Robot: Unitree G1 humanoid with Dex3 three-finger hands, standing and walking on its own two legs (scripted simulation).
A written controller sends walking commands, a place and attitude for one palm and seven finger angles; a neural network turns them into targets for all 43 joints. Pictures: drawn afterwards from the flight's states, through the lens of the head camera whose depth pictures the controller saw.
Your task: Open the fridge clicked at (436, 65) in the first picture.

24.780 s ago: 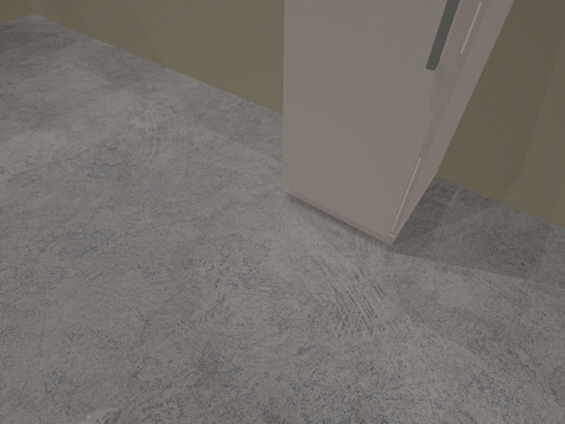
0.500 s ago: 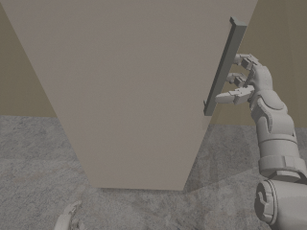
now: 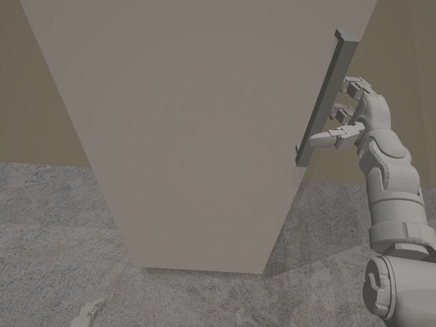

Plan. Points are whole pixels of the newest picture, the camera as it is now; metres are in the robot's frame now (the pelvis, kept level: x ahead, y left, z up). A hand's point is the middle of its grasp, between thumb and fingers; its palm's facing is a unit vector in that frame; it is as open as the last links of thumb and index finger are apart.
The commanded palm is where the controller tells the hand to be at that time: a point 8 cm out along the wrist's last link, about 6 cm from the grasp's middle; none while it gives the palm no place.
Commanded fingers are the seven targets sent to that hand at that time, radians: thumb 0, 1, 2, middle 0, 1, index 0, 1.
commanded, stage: slide the fingers in behind the handle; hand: right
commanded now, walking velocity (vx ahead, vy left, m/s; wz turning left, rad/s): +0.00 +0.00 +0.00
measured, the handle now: (318, 107) +0.48 -0.14 +0.20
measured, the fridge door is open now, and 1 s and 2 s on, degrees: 0 0 0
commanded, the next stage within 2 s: grip the handle and tug to test in 1.60 s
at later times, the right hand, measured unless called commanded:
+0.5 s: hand (333, 122) +0.42 -0.15 +0.21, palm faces -0.03 +1.00 +0.00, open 14.0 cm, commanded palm +0.40 -0.20 +0.21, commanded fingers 0.00 0.50 -0.30 0.30 1.20 0.30 1.20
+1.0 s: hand (326, 125) +0.42 -0.14 +0.20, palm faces -0.01 +1.00 +0.00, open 14.0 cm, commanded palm +0.40 -0.18 +0.21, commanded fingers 0.00 0.50 -0.30 0.30 1.20 0.30 1.20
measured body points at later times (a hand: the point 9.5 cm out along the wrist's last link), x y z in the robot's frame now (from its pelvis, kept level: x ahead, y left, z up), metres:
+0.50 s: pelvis +0.00 -0.01 +0.00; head -0.02 +0.00 +0.45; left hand +0.14 +0.25 -0.10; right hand +0.41 -0.20 +0.22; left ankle +0.00 +0.12 -0.74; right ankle -0.01 -0.14 -0.74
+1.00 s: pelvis +0.01 +0.00 +0.00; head -0.01 +0.01 +0.45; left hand +0.14 +0.25 -0.10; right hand +0.41 -0.19 +0.21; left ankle +0.00 +0.12 -0.74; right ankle -0.01 -0.14 -0.74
